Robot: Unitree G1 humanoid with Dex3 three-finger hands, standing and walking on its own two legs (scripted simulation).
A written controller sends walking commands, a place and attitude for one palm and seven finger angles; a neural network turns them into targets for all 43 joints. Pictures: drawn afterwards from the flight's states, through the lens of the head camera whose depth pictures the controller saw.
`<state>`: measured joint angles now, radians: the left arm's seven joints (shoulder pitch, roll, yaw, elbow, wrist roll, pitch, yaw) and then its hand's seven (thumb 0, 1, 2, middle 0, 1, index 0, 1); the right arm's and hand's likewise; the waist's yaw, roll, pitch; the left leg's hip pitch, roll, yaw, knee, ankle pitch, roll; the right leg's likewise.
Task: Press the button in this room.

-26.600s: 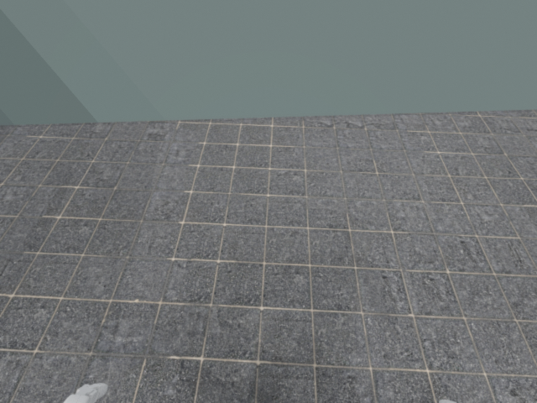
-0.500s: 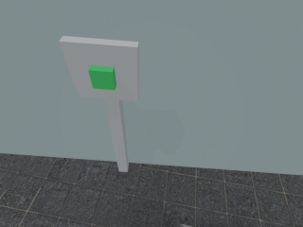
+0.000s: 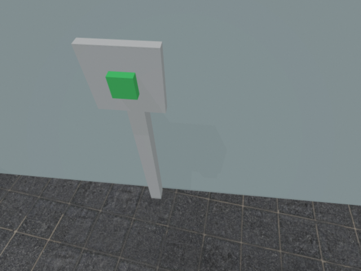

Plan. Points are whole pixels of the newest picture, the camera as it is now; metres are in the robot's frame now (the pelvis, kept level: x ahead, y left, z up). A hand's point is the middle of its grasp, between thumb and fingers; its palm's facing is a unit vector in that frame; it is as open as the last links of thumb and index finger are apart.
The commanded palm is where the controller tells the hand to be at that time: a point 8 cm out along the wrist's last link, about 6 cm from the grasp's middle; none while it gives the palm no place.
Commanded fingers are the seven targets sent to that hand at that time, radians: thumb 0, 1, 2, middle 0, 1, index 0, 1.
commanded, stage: come to a stop and stand still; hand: left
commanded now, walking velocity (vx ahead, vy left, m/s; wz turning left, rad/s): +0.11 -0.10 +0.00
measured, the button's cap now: (123, 85) +0.54 +0.21 +0.10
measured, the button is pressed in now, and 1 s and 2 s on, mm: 0 0 0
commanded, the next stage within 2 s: look again from close up in 0.86 s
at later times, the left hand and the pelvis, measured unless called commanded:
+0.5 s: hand out of the picture +0.00 +0.16 -0.17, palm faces +0.02 -0.98 -0.20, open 7.4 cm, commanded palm none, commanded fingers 0.00 0.90 0.90 -0.20 -0.30 -0.20 -0.30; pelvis +0.01 -0.01 +0.00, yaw -1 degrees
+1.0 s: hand out of the picture +0.00 +0.17 -0.17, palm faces +0.03 -0.98 -0.21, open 7.4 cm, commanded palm none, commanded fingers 0.00 0.90 0.90 -0.20 -0.30 -0.20 -0.30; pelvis -0.01 +0.00 +0.01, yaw -1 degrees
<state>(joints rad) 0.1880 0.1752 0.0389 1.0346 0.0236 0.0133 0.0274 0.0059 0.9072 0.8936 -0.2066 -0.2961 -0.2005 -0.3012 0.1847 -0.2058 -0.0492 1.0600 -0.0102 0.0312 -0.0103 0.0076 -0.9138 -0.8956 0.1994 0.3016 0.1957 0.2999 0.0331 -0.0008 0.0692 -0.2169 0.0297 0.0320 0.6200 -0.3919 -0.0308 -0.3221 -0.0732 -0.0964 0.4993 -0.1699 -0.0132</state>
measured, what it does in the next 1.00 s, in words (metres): steps on the spot: left foot, then right foot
